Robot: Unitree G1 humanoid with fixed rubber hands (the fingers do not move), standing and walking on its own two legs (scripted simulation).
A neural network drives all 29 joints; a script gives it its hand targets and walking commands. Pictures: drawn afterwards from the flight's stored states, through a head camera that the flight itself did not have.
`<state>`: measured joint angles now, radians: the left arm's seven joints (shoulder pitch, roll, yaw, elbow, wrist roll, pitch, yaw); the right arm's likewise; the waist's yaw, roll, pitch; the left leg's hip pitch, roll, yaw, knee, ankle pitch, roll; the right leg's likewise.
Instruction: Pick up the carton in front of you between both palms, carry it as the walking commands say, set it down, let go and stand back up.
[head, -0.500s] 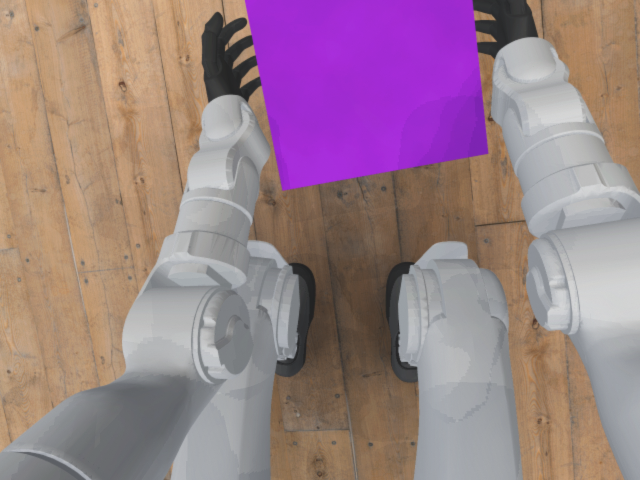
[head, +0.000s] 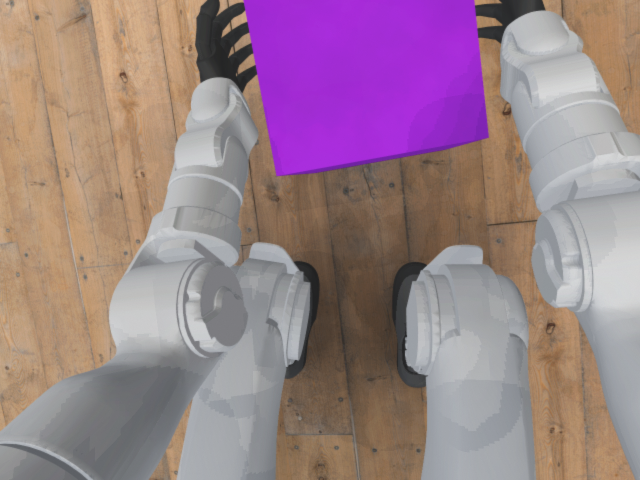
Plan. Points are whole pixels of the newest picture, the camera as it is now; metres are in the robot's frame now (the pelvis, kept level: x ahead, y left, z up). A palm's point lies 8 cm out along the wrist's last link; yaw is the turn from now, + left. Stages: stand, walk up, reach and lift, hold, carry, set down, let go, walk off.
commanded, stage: set down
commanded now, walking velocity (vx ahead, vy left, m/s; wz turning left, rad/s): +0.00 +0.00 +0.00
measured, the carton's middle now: (366, 81) +0.52 -0.04 -0.24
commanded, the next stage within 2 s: let go in 1.92 s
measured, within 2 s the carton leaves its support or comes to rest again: neither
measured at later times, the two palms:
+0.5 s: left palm (219, 75) +0.52 +0.11 -0.14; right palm (514, 20) +0.54 -0.20 -0.16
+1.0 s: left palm (199, 101) +0.49 +0.14 -0.15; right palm (576, 23) +0.53 -0.25 -0.16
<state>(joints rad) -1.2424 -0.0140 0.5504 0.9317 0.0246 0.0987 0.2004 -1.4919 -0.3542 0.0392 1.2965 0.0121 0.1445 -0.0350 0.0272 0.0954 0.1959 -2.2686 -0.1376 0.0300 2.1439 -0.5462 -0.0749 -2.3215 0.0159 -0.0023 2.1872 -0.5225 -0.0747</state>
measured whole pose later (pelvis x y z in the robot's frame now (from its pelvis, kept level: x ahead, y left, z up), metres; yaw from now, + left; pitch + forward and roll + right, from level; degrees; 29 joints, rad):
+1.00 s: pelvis +0.00 +0.00 +0.00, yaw +0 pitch +35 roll +5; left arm -1.13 0.14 0.18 0.86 -0.25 0.04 0.21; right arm -1.34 -0.56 0.06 1.10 0.22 0.05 0.04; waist 0.04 0.07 0.30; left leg -2.22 -0.14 0.04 2.17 -0.57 -0.07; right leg -2.27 0.02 0.00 2.21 -0.55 -0.07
